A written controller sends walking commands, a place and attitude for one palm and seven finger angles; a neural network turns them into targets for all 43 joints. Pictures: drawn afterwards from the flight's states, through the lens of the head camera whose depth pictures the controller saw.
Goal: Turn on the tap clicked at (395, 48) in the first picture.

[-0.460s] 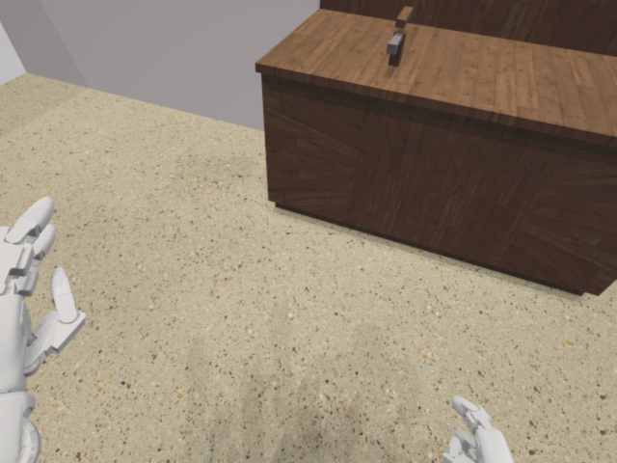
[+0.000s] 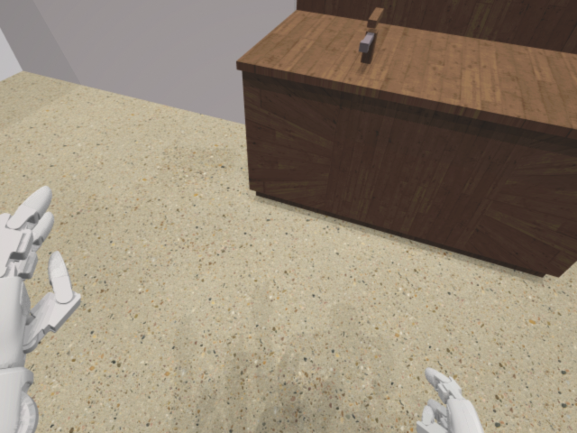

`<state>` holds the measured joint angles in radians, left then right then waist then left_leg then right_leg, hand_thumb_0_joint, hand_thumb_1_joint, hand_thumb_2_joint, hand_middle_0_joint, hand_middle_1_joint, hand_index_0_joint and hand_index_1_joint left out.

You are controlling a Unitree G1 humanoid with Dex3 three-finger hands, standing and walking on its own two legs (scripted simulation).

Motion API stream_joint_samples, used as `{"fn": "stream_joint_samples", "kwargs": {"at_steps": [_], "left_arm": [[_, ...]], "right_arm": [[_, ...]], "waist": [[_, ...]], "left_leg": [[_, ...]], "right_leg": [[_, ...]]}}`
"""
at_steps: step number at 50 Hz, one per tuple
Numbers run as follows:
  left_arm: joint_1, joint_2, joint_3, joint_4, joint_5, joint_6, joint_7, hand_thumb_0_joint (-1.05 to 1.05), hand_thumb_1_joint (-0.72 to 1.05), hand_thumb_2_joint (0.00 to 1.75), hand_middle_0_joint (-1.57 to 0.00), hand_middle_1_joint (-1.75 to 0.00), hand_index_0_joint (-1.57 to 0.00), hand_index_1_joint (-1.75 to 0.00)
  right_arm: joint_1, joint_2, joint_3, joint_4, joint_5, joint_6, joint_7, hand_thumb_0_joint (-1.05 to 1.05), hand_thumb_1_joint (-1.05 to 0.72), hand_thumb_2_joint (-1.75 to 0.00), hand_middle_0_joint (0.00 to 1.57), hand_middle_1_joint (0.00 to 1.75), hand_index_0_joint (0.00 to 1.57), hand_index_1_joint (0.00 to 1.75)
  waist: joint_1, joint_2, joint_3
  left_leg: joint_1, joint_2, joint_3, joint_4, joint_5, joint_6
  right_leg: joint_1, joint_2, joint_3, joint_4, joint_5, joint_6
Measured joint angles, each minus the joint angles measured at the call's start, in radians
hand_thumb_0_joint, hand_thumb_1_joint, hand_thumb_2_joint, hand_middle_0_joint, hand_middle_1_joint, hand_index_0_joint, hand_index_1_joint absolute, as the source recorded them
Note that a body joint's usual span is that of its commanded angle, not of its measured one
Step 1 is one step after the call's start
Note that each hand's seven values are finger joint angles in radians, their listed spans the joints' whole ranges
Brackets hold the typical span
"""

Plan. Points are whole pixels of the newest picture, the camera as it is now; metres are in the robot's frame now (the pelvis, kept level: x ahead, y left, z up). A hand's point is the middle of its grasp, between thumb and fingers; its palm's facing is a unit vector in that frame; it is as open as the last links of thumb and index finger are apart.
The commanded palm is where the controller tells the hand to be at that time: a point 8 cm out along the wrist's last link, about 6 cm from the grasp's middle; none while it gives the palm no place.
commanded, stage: walk to a spot facing it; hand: left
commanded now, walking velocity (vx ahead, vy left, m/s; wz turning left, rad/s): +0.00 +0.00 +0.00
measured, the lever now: (364, 46) +1.22 -0.16 +0.05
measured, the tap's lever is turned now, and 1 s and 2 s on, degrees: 0 0 0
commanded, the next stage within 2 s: turn to face it in 1.24 s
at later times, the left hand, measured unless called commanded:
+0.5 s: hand (91, 255) +0.26 +0.25 +0.16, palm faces +0.47 -0.81 -0.34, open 7.4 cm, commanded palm +0.20 +0.29 +0.18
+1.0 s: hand (171, 161) +0.44 +0.21 +0.16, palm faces +0.45 -0.76 -0.46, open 7.4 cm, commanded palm +0.36 +0.25 +0.18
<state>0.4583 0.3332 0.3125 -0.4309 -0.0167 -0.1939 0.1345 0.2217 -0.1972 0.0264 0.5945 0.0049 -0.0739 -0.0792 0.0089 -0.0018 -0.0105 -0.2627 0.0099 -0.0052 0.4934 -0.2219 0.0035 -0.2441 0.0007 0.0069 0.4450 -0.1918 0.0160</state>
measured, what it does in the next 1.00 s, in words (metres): walks ahead: right foot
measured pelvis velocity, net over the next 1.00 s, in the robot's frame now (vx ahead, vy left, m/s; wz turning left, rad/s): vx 0.23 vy -0.04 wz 0.08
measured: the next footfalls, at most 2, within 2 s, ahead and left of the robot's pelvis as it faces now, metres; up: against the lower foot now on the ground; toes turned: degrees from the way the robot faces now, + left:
right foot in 0.92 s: +0.35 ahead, -0.14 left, +0.00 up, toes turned -7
left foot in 1.34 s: +0.44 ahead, +0.12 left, +0.00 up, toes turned +22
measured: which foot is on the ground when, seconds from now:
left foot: down 0.00-0.92, up 0.94-1.00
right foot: down 0.00-0.54, up 0.56-0.90, down 0.92-1.00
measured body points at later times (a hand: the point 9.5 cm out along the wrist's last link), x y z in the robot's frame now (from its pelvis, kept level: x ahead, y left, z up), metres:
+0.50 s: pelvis +0.06 +0.00 -0.02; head +0.06 +0.01 +0.43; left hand +0.23 +0.29 +0.17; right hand +0.20 -0.24 -0.11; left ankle +0.05 +0.11 -0.73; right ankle +0.03 -0.13 -0.74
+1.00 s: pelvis +0.23 -0.04 -0.03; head +0.26 -0.05 +0.42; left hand +0.41 +0.25 +0.18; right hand +0.40 -0.26 -0.14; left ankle +0.11 +0.09 -0.67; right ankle +0.31 -0.13 -0.74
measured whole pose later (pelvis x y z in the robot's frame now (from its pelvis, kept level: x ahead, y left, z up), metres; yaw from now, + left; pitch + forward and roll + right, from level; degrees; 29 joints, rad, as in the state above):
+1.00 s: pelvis +0.23 -0.04 -0.03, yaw +5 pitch -2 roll -1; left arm 0.39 0.38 0.37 -0.49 -0.01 -0.20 0.12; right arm 0.18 -0.20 0.00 0.66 0.00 -0.06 -0.05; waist 0.00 0.05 0.09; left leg -0.34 0.09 0.00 1.18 -0.49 0.01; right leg -0.42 -0.07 -0.21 0.72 -0.26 -0.06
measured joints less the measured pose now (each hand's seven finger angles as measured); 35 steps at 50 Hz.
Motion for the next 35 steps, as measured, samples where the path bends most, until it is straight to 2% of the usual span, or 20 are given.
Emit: {"fn": "stream_joint_samples", "kwargs": {"at_steps": [7, 12, 18, 20, 24, 26, 27, 28, 30, 32, 35], "left_arm": [[0.003, 0.002, 0.000, 0.001, 0.000, 0.001, 0.003, 0.02, 0.89, 0.90, -0.21, -0.30, -0.21, -0.31], [0.015, -0.001, 0.005, -0.011, 0.007, 0.009, 0.014, 0.02, 0.89, 0.90, -0.21, -0.30, -0.21, -0.31], [0.006, 0.006, 0.030, -0.001, 0.012, 0.003, 0.021, 0.02, 0.89, 0.90, -0.21, -0.30, -0.21, -0.31], [-0.003, 0.002, 0.026, -0.003, 0.014, -0.002, 0.020, 0.02, 0.89, 0.90, -0.21, -0.30, -0.21, -0.31], [-0.038, -0.004, 0.000, -0.017, 0.019, -0.024, 0.018, 0.02, 0.89, 0.90, -0.21, -0.30, -0.21, -0.31], [-0.026, 0.002, 0.011, -0.047, 0.016, -0.032, 0.021, 0.02, 0.89, 0.90, -0.22, -0.30, -0.21, -0.31], [-0.011, 0.009, 0.027, -0.069, 0.011, -0.035, 0.024, 0.01, 0.89, 0.90, -0.22, -0.30, -0.21, -0.31], [0.004, 0.015, 0.046, -0.082, 0.003, -0.040, 0.029, 0.01, 0.89, 0.90, -0.22, -0.30, -0.21, -0.31], [0.026, 0.026, 0.071, -0.074, -0.004, -0.045, 0.035, 0.01, 0.89, 0.90, -0.22, -0.30, -0.21, -0.31], [0.020, 0.035, 0.072, -0.055, -0.003, -0.032, 0.031, 0.02, 0.89, 0.90, -0.21, -0.30, -0.21, -0.31], [0.002, 0.031, 0.054, -0.060, 0.001, -0.017, 0.023, 0.02, 0.89, 0.90, -0.21, -0.30, -0.21, -0.31]], "right_arm": [[0.004, 0.001, 0.000, 0.003, -0.003, 0.002, 0.000, 0.01, -0.90, -0.90, 0.20, 0.30, 0.21, 0.30], [0.029, -0.002, -0.003, 0.007, -0.006, 0.010, -0.011, 0.01, -0.90, -0.90, 0.20, 0.30, 0.21, 0.30], [0.056, 0.002, -0.006, 0.029, -0.006, 0.014, -0.014, 0.01, -0.90, -0.90, 0.20, 0.30, 0.21, 0.30], [0.065, -0.001, -0.008, 0.038, -0.005, 0.012, -0.008, 0.01, -0.90, -0.90, 0.20, 0.30, 0.21, 0.30], [0.069, -0.016, -0.017, 0.067, 0.000, 0.017, 0.003, 0.01, -0.90, -0.90, 0.20, 0.30, 0.21, 0.30], [0.062, -0.023, -0.015, 0.063, -0.005, 0.025, 0.007, 0.02, -0.90, -0.90, 0.20, 0.30, 0.21, 0.30], [0.056, -0.026, -0.015, 0.052, -0.006, 0.026, 0.007, 0.02, -0.90, -0.90, 0.20, 0.30, 0.21, 0.30], [0.042, -0.022, -0.018, 0.045, -0.007, 0.026, 0.006, 0.02, -0.90, -0.90, 0.20, 0.30, 0.21, 0.30], [0.015, -0.002, -0.025, 0.042, -0.011, 0.022, 0.006, 0.02, -0.90, -0.90, 0.20, 0.30, 0.21, 0.30], [0.002, 0.022, -0.025, 0.045, -0.008, 0.013, 0.012, 0.02, -0.90, -0.90, 0.20, 0.30, 0.21, 0.30], [-0.001, 0.051, -0.012, 0.045, -0.002, -0.005, 0.022, 0.01, -0.90, -0.90, 0.20, 0.30, 0.21, 0.30]], "waist": [[0.000, 0.001, -0.008], [-0.013, 0.006, -0.036], [-0.022, 0.010, -0.048], [-0.021, 0.014, -0.051], [-0.021, -0.008, -0.021], [-0.020, -0.027, -0.001], [-0.018, -0.037, 0.011], [-0.014, -0.048, 0.023], [-0.018, -0.049, 0.030], [-0.025, -0.038, 0.027], [-0.019, -0.021, 0.026]], "left_leg": [[-0.011, 0.000, 0.002, 0.022, -0.014, 0.004], [-0.033, 0.000, -0.005, 0.088, -0.078, 0.018], [-0.042, 0.001, -0.023, 0.174, -0.140, 0.002], [-0.051, 0.005, -0.027, 0.207, -0.174, 0.012], [-0.103, 0.014, 0.041, 0.332, -0.248, 0.015], [-0.087, 0.022, 0.079, 0.237, -0.196, 0.017], [-0.064, 0.020, 0.097, 0.177, -0.111, 0.019], [-0.053, 0.016, 0.118, 0.180, -0.089, 0.022], [-0.031, 0.019, 0.137, 0.192, -0.135, 0.026], [0.000, 0.026, 0.133, 0.157, -0.155, 0.026], [0.060, 0.045, 0.128, 0.066, -0.131, 0.012]], "right_leg": [[-0.014, 0.000, 0.001, 0.028, -0.015, -0.003], [-0.038, -0.001, -0.011, 0.113, -0.130, -0.022], [-0.036, -0.003, -0.032, 0.182, -0.146, -0.021], [-0.034, -0.002, -0.042, 0.200, -0.175, -0.020], [0.009, -0.033, -0.071, 0.202, -0.218, -0.020], [0.027, -0.051, -0.070, 0.206, -0.235, -0.011], [0.022, -0.060, -0.060, 0.239, -0.253, -0.011], [-0.005, -0.072, -0.047, 0.312, -0.263, -0.013], [-0.087, -0.060, -0.026, 0.531, -0.312, -0.017], [-0.175, -0.048, -0.036, 0.702, -0.317, -0.014], [-0.280, -0.059, -0.076, 0.752, -0.251, -0.003]]}}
